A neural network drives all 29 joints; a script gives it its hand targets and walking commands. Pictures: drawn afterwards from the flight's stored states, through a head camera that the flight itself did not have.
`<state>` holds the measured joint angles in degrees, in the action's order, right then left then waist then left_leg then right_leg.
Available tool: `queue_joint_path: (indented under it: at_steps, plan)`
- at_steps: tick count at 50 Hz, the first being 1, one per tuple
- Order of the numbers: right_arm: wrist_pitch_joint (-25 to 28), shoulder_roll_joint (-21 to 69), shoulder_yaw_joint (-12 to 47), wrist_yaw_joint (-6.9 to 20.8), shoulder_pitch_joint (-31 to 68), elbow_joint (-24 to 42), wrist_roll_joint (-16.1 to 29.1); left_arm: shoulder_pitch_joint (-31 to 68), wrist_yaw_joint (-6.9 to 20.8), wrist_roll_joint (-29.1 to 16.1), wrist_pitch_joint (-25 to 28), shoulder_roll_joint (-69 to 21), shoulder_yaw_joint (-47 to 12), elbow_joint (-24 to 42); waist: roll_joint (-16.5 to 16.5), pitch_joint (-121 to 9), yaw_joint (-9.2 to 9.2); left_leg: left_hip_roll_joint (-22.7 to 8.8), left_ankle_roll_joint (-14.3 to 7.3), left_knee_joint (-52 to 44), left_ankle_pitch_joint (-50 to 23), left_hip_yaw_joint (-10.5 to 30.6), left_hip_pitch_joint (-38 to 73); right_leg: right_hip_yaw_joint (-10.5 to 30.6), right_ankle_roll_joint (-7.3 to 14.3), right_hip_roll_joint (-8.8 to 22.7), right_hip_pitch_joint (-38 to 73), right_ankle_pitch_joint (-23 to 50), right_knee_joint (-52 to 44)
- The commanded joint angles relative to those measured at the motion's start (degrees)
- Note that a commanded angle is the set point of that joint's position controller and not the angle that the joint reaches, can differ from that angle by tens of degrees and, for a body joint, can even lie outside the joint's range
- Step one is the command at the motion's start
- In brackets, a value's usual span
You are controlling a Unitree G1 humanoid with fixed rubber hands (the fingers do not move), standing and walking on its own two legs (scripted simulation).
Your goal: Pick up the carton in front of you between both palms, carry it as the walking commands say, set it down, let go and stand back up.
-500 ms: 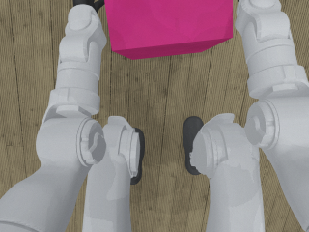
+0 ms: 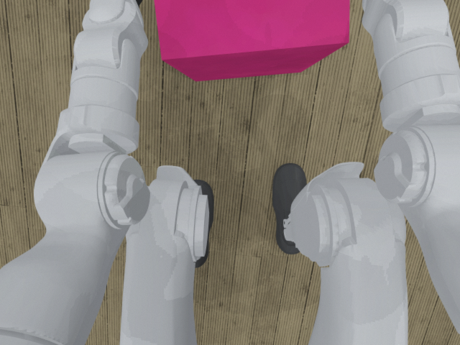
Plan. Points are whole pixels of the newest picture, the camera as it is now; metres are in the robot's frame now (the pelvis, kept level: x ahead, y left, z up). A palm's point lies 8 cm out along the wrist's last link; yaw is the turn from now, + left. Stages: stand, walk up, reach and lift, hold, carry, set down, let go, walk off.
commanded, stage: set down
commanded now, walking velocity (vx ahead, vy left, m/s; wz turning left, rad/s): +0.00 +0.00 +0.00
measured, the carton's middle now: out of the picture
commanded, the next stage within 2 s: let go in 1.74 s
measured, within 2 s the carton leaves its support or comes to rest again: neither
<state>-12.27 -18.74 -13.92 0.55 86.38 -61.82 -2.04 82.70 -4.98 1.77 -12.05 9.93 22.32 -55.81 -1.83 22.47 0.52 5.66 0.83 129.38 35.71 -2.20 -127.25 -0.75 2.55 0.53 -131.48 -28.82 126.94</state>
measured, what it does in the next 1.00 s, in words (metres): rises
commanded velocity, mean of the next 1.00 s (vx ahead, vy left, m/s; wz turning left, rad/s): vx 0.00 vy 0.00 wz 0.00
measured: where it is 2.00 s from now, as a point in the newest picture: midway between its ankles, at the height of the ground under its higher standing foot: (242, 231)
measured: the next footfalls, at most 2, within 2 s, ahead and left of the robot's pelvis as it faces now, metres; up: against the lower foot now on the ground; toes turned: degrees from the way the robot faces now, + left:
none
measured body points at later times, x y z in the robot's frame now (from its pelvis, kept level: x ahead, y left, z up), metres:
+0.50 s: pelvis +0.00 +0.00 +0.00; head +0.37 -0.03 +0.24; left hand +0.56 +0.13 -0.17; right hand +0.57 -0.19 -0.18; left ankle +0.11 +0.11 -0.32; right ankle +0.13 -0.11 -0.32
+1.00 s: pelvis +0.01 +0.01 +0.06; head +0.35 -0.02 +0.34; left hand +0.57 +0.15 -0.07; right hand +0.58 -0.22 -0.07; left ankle +0.11 +0.11 -0.32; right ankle +0.13 -0.11 -0.32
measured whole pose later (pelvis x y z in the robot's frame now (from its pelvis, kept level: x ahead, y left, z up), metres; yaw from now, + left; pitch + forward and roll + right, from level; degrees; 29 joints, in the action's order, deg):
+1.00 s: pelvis +0.01 +0.01 +0.06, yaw -1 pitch +39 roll +2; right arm -7.8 -25.2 -8.7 -2.0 81.0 -62.9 7.7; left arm 75.8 -9.7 -8.8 -9.4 13.7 11.0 -52.8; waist -1.2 11.6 -0.9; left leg 5.3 -0.2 119.3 36.3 -2.1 -122.2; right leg 0.4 0.9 -0.5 -126.0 -30.0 117.1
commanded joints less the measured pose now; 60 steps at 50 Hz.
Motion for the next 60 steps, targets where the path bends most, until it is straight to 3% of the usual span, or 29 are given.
queue_joint_path:
  at_steps: [1,13,19,20,22,23,24,26,28,32,36,43,51,60]
  plan:
    - [0.02,47.83,12.59,13.32,23.22,1.41,2.40,28.36,14.06,-2.77,-0.12,-47.44,-16.11,1.58,1.42,-47.90,0.64,2.48,-1.30,-12.33,-4.55,0.34,13.77,2.02,0.21,-4.95,30.81,5.33,-8.01]
    - [-1.06,41.47,7.24,13.96,17.52,-2.50,-2.27,21.61,14.02,1.65,-0.85,-41.22,-10.41,-2.89,1.06,-39.17,0.57,2.21,-1.29,-12.20,-2.49,0.78,12.16,2.62,0.72,-4.94,28.00,2.34,-8.21]
    - [0.19,34.01,5.17,12.43,15.88,-2.97,-3.27,19.10,12.42,2.35,-0.01,-35.08,-8.63,-3.17,1.36,-40.42,0.73,1.42,0.18,-11.56,-3.83,0.27,14.55,2.52,-0.46,-4.10,31.42,3.99,-8.09]
    - [0.79,29.82,3.98,11.35,14.97,-3.38,-3.53,17.69,11.37,2.51,0.57,-30.92,-7.52,-3.26,1.51,-41.19,0.41,1.11,0.67,-11.52,-4.42,-0.05,15.30,2.37,-0.85,-3.75,32.48,4.62,-8.02]
    - [3.01,11.97,-0.37,6.60,11.25,-3.80,-4.29,12.81,6.83,3.27,2.59,-13.07,-2.99,-3.22,2.27,-44.09,0.33,0.25,1.66,-11.44,-6.19,-0.34,18.54,1.98,-1.83,-2.94,35.02,6.21,-7.61]
    - [4.87,-1.77,-1.94,2.96,8.51,-3.08,-3.58,9.61,3.77,2.63,3.97,-0.49,-1.26,-2.57,2.54,-46.02,0.59,-0.08,2.19,-11.46,-7.00,-0.67,19.37,1.84,-2.34,-2.48,36.99,7.29,-7.75]
    - [6.55,-8.95,-1.13,-0.08,9.64,-2.29,-1.21,10.00,0.98,0.93,5.52,7.37,-1.60,-1.45,3.05,-50.08,0.26,-0.29,2.26,-11.47,-8.78,-0.57,21.01,2.30,-2.67,-2.20,38.96,9.54,-7.56]
    - [8.78,-12.73,2.13,-3.33,15.03,-1.15,3.84,13.64,-1.89,-3.80,7.65,12.02,-4.67,-1.09,3.55,-58.40,-0.45,-0.70,1.98,-10.39,-14.30,-0.09,22.42,3.25,-2.87,-1.85,42.75,15.93,-6.01]
    - [10.21,-14.69,5.58,-4.41,17.94,-0.42,8.88,15.64,-3.12,-8.28,8.99,13.77,-8.49,-0.49,3.36,-65.30,-0.88,-1.24,1.88,-9.25,-18.68,0.08,23.63,3.51,-2.88,-1.34,45.91,21.48,-4.28]
    - [10.98,-15.86,10.72,-4.35,19.74,1.19,15.31,16.98,-3.46,-14.69,9.31,14.06,-14.40,3.21,3.83,-72.81,-1.26,-2.04,1.82,-9.40,-21.74,0.16,24.20,3.67,-2.50,-0.53,50.95,25.86,-3.13]
    - [10.09,-16.69,11.87,-3.91,17.01,1.22,17.19,14.41,-3.70,-16.96,8.21,14.00,-16.20,4.57,4.36,-78.41,-0.87,-1.92,1.64,-10.93,-21.44,-0.12,28.47,2.41,-2.35,-0.35,52.38,24.51,-4.45]
    - [6.58,-17.39,7.35,-3.58,13.11,7.03,13.36,10.21,-5.25,-14.13,4.73,12.52,-13.81,11.42,3.96,-86.94,-0.01,-0.61,1.01,-17.59,-19.79,-0.42,35.36,-0.09,-1.63,-1.96,51.49,19.67,-11.00]
    - [5.45,-12.49,2.64,-1.82,7.38,3.15,7.38,4.58,-4.12,-7.93,3.60,8.69,-8.11,7.64,3.42,-72.25,-1.23,-0.70,1.08,-26.16,-15.55,0.42,28.52,0.53,-1.62,-2.35,41.47,13.54,-20.34]
    - [4.15,-12.41,1.92,-1.40,7.17,9.03,5.63,3.28,-3.20,-7.70,3.03,9.95,-6.84,12.09,5.87,-83.43,-1.62,-0.23,1.47,-34.53,-17.59,-0.85,31.49,0.64,-2.27,-3.31,55.37,18.27,-29.14]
